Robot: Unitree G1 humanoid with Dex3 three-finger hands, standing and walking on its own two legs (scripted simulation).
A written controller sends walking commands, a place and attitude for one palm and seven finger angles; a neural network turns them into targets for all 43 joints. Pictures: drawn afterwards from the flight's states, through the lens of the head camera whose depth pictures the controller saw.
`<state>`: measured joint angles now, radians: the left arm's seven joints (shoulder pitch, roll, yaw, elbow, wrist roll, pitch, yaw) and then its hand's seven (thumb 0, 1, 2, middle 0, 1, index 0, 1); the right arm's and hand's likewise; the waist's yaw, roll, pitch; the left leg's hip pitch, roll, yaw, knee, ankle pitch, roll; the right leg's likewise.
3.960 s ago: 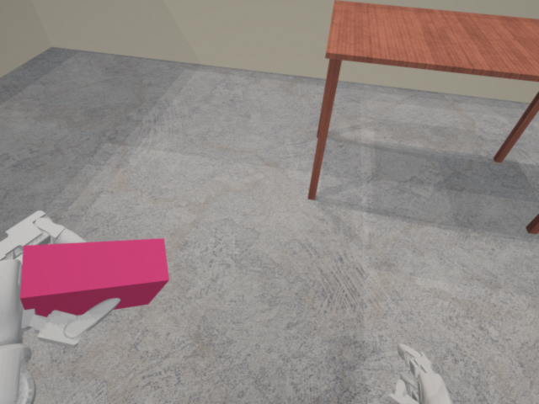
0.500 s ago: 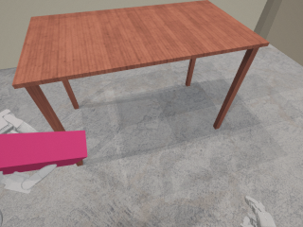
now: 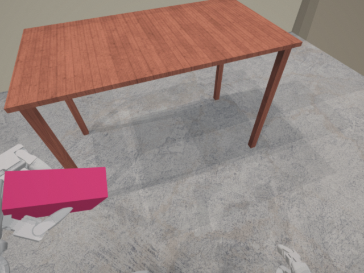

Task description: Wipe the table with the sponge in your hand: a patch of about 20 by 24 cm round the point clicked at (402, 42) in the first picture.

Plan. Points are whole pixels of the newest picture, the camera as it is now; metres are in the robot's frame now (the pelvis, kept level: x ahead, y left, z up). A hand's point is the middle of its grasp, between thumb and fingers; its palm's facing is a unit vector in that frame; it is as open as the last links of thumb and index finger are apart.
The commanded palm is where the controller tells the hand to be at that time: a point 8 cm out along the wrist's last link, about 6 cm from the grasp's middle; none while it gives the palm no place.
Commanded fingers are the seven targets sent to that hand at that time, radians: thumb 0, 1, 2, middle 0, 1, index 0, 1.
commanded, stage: take the last steps up to it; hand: left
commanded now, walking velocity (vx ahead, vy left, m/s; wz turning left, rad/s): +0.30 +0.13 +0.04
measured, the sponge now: (71, 192) +0.23 +0.19 +0.14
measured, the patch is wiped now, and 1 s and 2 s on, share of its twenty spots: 0.00 0.00 0.00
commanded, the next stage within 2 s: come to a stop and stand still in 1.88 s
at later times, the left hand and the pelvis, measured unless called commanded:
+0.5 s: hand (36, 158) +0.28 +0.26 +0.17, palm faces +0.40 -0.78 -0.49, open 9.2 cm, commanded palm +0.22 +0.31 +0.17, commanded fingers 0.00 0.10 1.30 -1.20 -1.60 -1.20 -1.60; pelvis +0.06 +0.03 -0.02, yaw +0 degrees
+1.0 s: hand (47, 108) +0.41 +0.30 +0.17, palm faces +0.37 -0.82 -0.43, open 9.2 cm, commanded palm +0.34 +0.34 +0.17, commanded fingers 0.00 0.10 1.30 -1.20 -1.60 -1.20 -1.60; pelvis +0.17 +0.07 -0.01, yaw -3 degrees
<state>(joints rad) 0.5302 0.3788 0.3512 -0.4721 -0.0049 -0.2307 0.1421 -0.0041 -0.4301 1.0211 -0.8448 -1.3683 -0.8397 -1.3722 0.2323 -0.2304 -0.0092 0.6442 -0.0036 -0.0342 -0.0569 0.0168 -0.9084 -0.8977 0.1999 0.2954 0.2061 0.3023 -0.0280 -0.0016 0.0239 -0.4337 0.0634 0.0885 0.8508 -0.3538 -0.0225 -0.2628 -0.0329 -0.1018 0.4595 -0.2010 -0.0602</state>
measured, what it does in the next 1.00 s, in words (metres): walks ahead: left foot, then right foot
